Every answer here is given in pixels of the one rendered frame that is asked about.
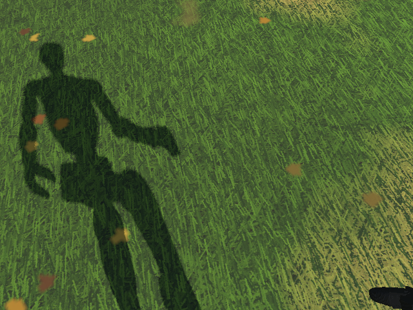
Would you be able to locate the robot right hand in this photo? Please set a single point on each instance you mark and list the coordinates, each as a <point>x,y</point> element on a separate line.
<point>397,298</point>

